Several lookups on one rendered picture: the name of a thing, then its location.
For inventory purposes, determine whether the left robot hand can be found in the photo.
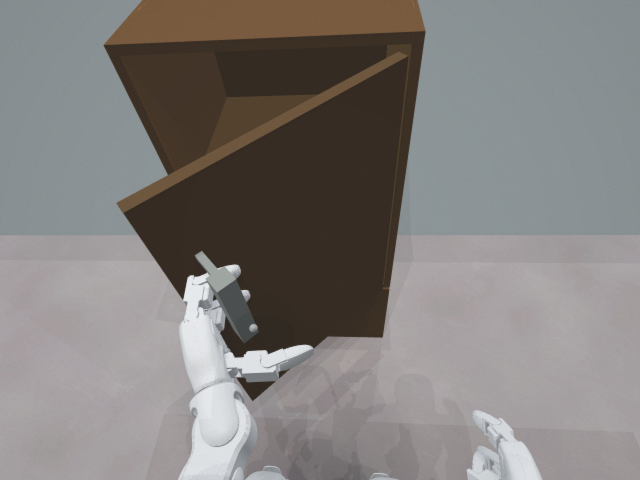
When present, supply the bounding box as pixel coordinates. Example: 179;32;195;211
179;265;314;395

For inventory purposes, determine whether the left robot shin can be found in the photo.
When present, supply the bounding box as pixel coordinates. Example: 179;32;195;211
262;466;282;475

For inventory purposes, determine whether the handle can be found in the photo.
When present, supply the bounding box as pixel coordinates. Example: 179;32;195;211
195;251;259;343

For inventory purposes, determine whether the robot left forearm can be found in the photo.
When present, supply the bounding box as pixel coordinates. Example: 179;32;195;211
178;382;257;480

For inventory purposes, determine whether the cupboard door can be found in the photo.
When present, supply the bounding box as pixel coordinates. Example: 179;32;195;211
116;52;409;401

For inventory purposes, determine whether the right robot hand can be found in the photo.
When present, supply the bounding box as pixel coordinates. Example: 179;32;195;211
467;410;542;480

